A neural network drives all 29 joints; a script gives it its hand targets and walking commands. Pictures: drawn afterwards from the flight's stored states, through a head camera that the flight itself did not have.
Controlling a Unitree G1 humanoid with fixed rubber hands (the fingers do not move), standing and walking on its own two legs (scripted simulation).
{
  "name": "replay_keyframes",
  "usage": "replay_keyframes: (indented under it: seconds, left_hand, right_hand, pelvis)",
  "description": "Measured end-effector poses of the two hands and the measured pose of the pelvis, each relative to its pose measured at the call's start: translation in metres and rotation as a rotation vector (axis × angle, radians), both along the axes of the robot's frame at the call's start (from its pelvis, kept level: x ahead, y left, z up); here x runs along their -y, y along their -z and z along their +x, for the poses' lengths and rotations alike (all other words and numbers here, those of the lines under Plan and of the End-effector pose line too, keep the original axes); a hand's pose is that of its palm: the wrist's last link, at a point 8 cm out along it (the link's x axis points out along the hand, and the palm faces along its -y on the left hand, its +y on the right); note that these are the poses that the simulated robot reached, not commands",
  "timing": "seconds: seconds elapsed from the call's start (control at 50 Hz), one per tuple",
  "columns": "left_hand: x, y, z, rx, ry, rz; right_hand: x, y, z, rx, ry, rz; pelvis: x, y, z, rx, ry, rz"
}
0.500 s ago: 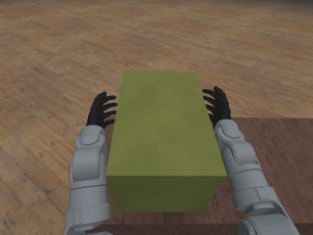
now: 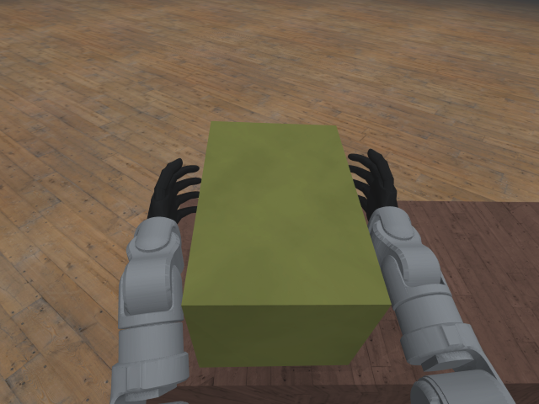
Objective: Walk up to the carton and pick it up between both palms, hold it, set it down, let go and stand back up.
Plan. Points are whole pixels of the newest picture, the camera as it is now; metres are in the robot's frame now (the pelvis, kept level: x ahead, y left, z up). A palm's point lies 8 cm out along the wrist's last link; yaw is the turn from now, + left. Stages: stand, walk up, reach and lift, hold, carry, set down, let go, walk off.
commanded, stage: hold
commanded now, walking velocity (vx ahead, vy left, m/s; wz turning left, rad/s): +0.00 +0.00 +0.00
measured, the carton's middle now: (274, 234) +0.36 +0.00 +0.12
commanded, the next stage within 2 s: none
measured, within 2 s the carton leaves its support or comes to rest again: neither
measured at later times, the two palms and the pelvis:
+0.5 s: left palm (165, 216) +0.34 +0.15 +0.17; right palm (380, 203) +0.36 -0.15 +0.17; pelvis +0.00 +0.00 +0.00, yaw +0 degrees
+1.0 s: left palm (165, 216) +0.35 +0.15 +0.17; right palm (379, 204) +0.36 -0.15 +0.17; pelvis +0.00 +0.00 +0.00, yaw +0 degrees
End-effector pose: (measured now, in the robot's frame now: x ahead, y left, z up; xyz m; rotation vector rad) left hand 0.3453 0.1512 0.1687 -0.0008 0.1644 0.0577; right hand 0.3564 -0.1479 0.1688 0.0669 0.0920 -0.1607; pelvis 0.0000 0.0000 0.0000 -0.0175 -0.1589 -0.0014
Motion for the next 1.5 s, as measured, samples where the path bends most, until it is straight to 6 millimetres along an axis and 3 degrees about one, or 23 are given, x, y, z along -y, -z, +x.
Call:
replay_keyframes:
  seconds: [1.5]
  left_hand:
    - [-0.0016, -0.0012, 0.0008, -0.001, -0.004, 0.007]
  right_hand:
    - [-0.0016, -0.002, 0.0012, 0.008, -0.006, -0.006]
  pelvis:
    - [-0.0007, -0.0003, -0.0006, 0.0, 0.002, 0.001]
